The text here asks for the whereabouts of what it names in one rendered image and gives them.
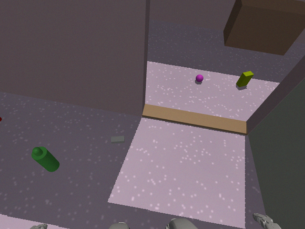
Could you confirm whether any right robot hand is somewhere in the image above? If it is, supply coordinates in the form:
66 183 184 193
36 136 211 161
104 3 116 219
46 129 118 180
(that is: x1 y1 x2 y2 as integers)
253 213 281 229

